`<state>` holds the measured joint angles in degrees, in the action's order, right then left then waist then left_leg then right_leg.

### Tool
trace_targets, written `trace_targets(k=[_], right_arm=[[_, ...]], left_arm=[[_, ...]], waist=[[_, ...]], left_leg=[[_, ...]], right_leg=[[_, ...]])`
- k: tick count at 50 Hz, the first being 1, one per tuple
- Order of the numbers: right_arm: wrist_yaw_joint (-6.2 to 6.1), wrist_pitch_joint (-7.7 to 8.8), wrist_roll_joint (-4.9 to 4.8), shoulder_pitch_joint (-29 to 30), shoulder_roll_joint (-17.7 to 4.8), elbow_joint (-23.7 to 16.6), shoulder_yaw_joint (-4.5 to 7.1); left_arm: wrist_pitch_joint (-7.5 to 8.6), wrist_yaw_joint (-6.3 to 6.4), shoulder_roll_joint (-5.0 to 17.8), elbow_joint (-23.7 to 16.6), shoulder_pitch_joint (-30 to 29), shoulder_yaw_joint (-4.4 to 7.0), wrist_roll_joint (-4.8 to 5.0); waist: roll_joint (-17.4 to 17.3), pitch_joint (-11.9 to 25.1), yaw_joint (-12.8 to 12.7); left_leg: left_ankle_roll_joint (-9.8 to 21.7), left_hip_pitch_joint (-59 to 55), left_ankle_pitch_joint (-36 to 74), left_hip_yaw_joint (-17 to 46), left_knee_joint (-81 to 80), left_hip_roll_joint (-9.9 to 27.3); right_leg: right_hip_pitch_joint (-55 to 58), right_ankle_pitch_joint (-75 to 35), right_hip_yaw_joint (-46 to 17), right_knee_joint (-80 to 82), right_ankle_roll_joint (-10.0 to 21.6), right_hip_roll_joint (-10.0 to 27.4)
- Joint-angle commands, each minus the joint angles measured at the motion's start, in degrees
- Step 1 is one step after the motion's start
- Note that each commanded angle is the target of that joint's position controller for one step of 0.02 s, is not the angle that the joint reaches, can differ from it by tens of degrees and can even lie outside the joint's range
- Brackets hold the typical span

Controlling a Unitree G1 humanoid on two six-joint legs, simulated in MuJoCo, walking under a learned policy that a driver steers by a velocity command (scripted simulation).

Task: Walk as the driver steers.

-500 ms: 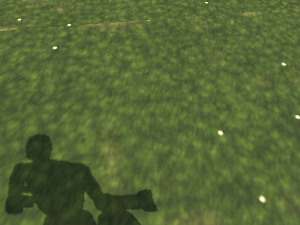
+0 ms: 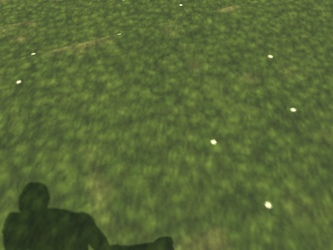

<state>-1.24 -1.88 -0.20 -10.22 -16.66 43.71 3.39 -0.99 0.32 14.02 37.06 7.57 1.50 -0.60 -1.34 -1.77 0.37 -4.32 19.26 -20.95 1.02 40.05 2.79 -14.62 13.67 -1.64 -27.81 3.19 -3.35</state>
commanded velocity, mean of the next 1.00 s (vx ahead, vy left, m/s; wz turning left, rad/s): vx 0.29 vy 0.00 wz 0.14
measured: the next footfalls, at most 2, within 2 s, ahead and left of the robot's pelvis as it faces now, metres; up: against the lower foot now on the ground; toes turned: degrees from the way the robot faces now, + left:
left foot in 0.04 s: +0.04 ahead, +0.15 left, +0.00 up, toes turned +0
left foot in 0.88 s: +0.41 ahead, +0.16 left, +0.00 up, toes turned +10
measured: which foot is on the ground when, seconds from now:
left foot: up 0.00-0.02, down 0.04-0.44, up 0.46-0.86, down 0.88-1.00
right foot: down 0.00-0.90, up 0.92-1.00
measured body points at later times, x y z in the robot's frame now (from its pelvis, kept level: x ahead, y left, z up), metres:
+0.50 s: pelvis +0.05 +0.00 -0.01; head +0.06 -0.01 +0.44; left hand +0.12 +0.28 -0.12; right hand +0.14 -0.26 -0.13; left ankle -0.01 +0.14 -0.71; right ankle +0.02 -0.09 -0.74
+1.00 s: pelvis +0.30 +0.08 -0.02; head +0.33 +0.09 +0.43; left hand +0.31 +0.36 -0.13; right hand +0.52 -0.14 -0.10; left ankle +0.37 +0.15 -0.74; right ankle +0.18 -0.10 -0.63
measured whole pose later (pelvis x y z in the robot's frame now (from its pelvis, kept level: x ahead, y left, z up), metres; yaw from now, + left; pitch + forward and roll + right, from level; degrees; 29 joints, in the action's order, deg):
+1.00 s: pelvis +0.30 +0.08 -0.02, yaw +13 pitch +1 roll +0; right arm 2.2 3.0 -0.7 -9.3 -16.9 36.8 3.2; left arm 6.3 0.1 16.4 44.9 16.9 2.0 0.7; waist 0.2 -3.5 -1.2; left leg 6.1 24.6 -8.6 -1.1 31.9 -6.2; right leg -19.0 21.9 -2.7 -71.2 0.4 1.8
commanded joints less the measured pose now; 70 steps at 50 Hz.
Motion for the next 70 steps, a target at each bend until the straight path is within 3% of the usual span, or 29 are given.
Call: trace_targets(k=[1, 3, 4, 6, 10, 13, 19, 21, 22, 23, 24, 27, 30, 35, 38, 41, 43, 44, 45, 46, 47, 48, 49, 52, 56, 63, 68, 69, 70], right_arm=[[0.20, 1.35, 0.40, -0.9, -3.9, -3.0, 0.68], [0.03, 1.83, 1.55, -2.2, -8.0, -3.2, 1.02], [0.17, 1.88, 0.71, -0.3, -9.8, -2.2, 1.64], [0.69, 2.47, 1.00, 1.4, -5.0, -2.8, 0.45], [0.41, 3.59, 1.07, 0.2, -4.3, -2.1, -0.14], [-0.26, 3.16, 0.22, -2.4, -5.8, -1.6, 0.31], [-0.39, 4.44, -1.16, -5.2, -9.2, -1.6, 1.23], [0.20, 4.13, -1.43, 0.0, -7.3, -3.3, 0.60], [0.33, 4.44, -1.22, 2.8, -4.3, -5.1, -0.26], [0.33, 5.52, -1.00, 4.3, -1.8, -7.1, -0.89], [0.09, 6.62, -1.53, 5.1, -4.7, -8.3, -0.20], [1.32, 7.52, -2.24, 1.5, -4.4, -6.3, 0.15], [3.12, 6.75, -2.00, 2.7, -2.3, -6.2, -0.11], [4.20, 6.12, -1.36, 10.6, 0.4, -10.5, -1.52], [4.78, 6.11, -1.48, 13.4, -0.7, -12.4, -1.41], [5.28, 6.02, -1.25, 11.9, -3.4, -13.5, -0.23], [4.97, 5.38, -1.32, 0.5, -6.9, -11.2, 1.90], [4.05, 4.78, -1.42, -8.5, -9.7, -9.0, 3.53], [2.69, 3.98, -1.19, -14.6, -14.3, -7.7, 4.60], [2.98, 4.75, -0.88, -12.6, -15.5, -9.4, 4.08], [3.01, 5.10, -0.54, -11.4, -11.1, -9.5, 3.21], [2.93, 5.42, -0.46, -8.9, -9.2, -9.1, 2.64], [2.99, 5.77, -0.47, -5.1, -8.6, -9.6, 2.38], [2.88, 6.39, 0.35, -0.2, -6.7, -11.0, 1.95], [1.69, 6.57, -0.33, -3.6, -8.1, -8.9, 2.24], [0.48, 4.97, -1.56, -10.7, -9.3, -5.7, 2.65], [0.19, 3.67, -1.30, -10.0, -8.0, -5.5, 2.39], [0.44, 3.85, -0.99, -9.6, -5.7, -6.0, 1.53], [0.59, 4.18, 0.15, -10.7, -2.0, -7.2, 0.21]], left_arm=[[0.78, -0.14, 7.3, -1.7, -1.8, 1.66, 0.61], [1.74, -0.43, 5.7, -0.2, 1.9, 1.03, -0.70], [1.98, -0.63, 5.6, 0.2, 4.2, 1.31, -0.79], [1.44, -0.22, 7.4, 0.5, -1.0, 1.72, -0.67], [0.32, 0.35, 5.9, 1.8, -0.2, 1.61, -0.40], [0.48, 0.53, 6.3, 3.2, 1.7, 2.08, 0.40], [5.04, -0.93, 4.0, 3.4, 2.2, 2.19, 2.04], [5.57, -1.38, 4.7, 6.7, 9.2, 2.76, 2.14], [5.78, -1.32, 7.8, 8.6, 14.0, 3.74, 1.73], [5.99, -1.48, 12.7, 9.9, 19.6, 5.12, 1.59], [6.46, -1.80, 13.3, 9.4, 21.3, 5.09, 0.94], [7.15, -1.20, 8.7, 8.3, 17.5, 3.47, 0.65], [6.22, -0.84, 5.5, 8.9, 16.9, 2.27, 0.17], [6.27, 0.29, 9.3, 9.0, 15.4, 2.67, 0.29], [6.34, 0.33, 10.6, 10.4, 17.1, 3.00, 1.02], [5.63, 0.54, 12.3, 10.4, 16.0, 3.61, 1.25], [4.48, 1.20, 13.6, 9.6, 14.8, 4.10, 0.92], [4.37, 1.60, 13.3, 8.8, 14.5, 3.90, 0.80], [5.08, 1.46, 8.3, 6.4, 16.6, 2.44, -0.71], [7.25, 0.27, 4.8, 4.7, 19.9, 0.68, -0.10], [8.78, -0.57, 11.1, 3.3, 12.5, 2.37, 1.83], [9.52, -0.79, 11.2, 1.6, 8.5, 2.22, 2.93], [9.79, -0.25, 10.1, 1.5, 7.6, 1.99, 1.93], [7.79, 0.35, 10.0, 1.7, 10.3, 2.59, 0.03], [6.40, 0.99, 7.8, -0.7, 4.1, 2.01, -1.08], [8.03, -0.52, 6.7, -4.1, -9.8, 1.34, 0.54], [9.21, -1.19, 10.1, -3.2, -4.1, 3.29, 1.14], [9.52, -0.75, 12.0, -2.3, 2.1, 4.20, 0.52], [9.40, -0.13, 15.5, -1.7, 11.5, 5.09, -0.17]], waist=[[7.7, 3.7, 1.2], [0.5, 5.7, -0.8], [-6.5, 5.5, -3.8], [-4.2, 3.3, -0.7], [-2.2, 2.0, -0.3], [-1.6, 0.1, 0.3], [-8.5, -5.3, -0.6], [-6.9, -3.9, -4.6], [-0.4, -3.0, -6.2], [13.0, -1.3, -7.0], [15.7, -1.8, -8.2], [4.8, -1.5, -4.5], [6.5, -1.4, -4.1], [5.6, -4.2, -5.6], [5.8, -5.7, -5.8], [6.9, -2.7, -2.7], [8.1, 4.9, 3.9], [6.1, 9.4, 8.6], [-6.4, 15.5, 7.6], [-13.4, 25.4, 3.5], [-6.3, 20.4, 6.6], [-3.2, 11.4, 5.1], [2.9, 6.8, 1.9], [-0.2, 4.1, -2.8], [-0.2, 1.2, -1.3], [-2.8, 1.5, 4.5], [-6.5, 3.9, 0.2], [-5.3, 8.8, -3.0], [2.4, 17.7, -6.0]], left_leg=[[1.7, -7.8, 9.8, -0.9, -15.3, -0.6], [4.3, -16.4, 28.2, 5.4, -16.7, 5.5], [6.9, -11.8, 20.4, 5.0, -14.6, 5.6], [6.4, -5.5, 9.0, 4.3, -16.9, 3.5], [4.7, -5.3, 9.2, 2.7, -16.0, 2.1], [7.5, -3.7, -13.4, 3.6, -16.4, 1.4], [16.6, -2.7, -23.0, 23.1, -27.9, 14.8], [12.7, 4.3, -14.6, 14.1, -23.4, 9.2], [9.1, 8.7, -7.2, 6.4, -13.6, 3.6], [5.0, 17.6, -1.4, -3.1, 4.8, -3.6], [4.7, 27.0, -10.1, 0.9, 17.4, -4.4], [7.9, 35.1, -0.7, 4.8, 26.5, 1.1], [7.3, 30.6, 7.9, 3.1, 21.1, 2.0], [4.7, 20.8, 21.2, -1.7, 2.5, 0.5], [6.3, 17.4, 22.9, -3.1, -3.4, -0.2], [10.0, 13.3, 18.2, -5.8, -5.2, -3.4], [12.9, -0.8, 15.5, -8.0, -5.6, -7.5], [14.9, -15.9, 16.3, -5.0, -6.8, -7.4], [19.7, -34.6, 12.1, 15.7, -7.8, 5.1], [29.9, -44.4, -1.7, 49.4, -19.9, 17.1], [26.1, -40.1, -7.0, 45.9, -24.2, 15.1], [23.5, -30.7, -4.1, 36.7, -25.2, 12.9], [21.9, -21.0, 2.8, 30.6, -25.7, 10.3], [21.7, -7.3, 15.3, 22.5, -28.4, 5.8], [21.3, -0.9, 19.8, 16.7, -29.1, 3.1], [17.1, -5.7, 13.7, 18.7, -23.6, 1.8], [14.8, -11.8, 18.5, 25.4, -13.4, 2.8], [12.8, -8.8, 20.0, 22.7, -4.9, 0.1], [10.2, -0.5, 8.1, 16.4, 11.9, -4.1]], right_leg=[[0.8, -9.6, -13.1, 6.8, 8.0, 13.4], [-3.0, -2.8, -9.8, 3.5, 2.4, 8.3], [-1.1, 0.9, -5.1, 4.4, 0.1, 4.3], [2.5, 0.5, -4.0, 2.3, -1.3, 3.8], [1.9, -2.5, -5.0, 2.5, -0.2, 4.5], [-3.5, 19.3, -2.8, 0.1, 0.8, 2.0], [-8.1, 11.2, 2.5, -9.7, 1.6, 2.8], [6.5, 7.0, 2.4, 0.2, 3.0, 2.4], [11.4, 10.7, -6.2, 4.6, 4.6, 6.6], [19.3, 16.3, -24.3, 12.7, 9.6, 15.9], [23.1, 11.1, -38.1, 17.0, 15.4, 23.7], [27.0, 1.4, -24.6, 15.1, 11.5, 21.5], [22.6, -13.1, -10.5, 17.2, 7.1, 16.8], [12.1, -15.5, 1.5, 21.4, 6.0, 14.5], [13.3, -18.1, 4.1, 21.7, 5.5, 16.6], [19.4, -43.2, 7.5, 13.4, 3.6, 17.9], [19.2, -59.1, 9.9, -3.0, 1.8, 17.0], [9.9, -54.7, 10.5, -16.6, 0.0, 15.2], [-8.9, -15.7, 10.7, -38.1, -2.4, 8.8], [-24.0, 19.6, -1.1, -54.2, -3.7, -0.9], [-29.8, 15.0, -7.1, -56.4, -2.9, 2.9], [-30.7, 9.5, -5.4, -52.6, -2.0, 5.2], [-28.1, 5.8, -4.8, -47.5, -2.0, 7.7], [-20.4, 1.7, -4.5, -40.4, -3.8, 10.6], [-22.0, -6.5, -2.6, -29.0, -7.1, 9.9], [-16.2, -19.2, -2.8, -4.4, -7.2, 4.3], [-5.4, -9.4, -2.8, 3.3, -3.1, 2.7], [6.1, -9.6, -4.8, 3.5, -0.2, 6.3], [22.3, -8.0, -15.6, 2.0, 3.8, 17.4]])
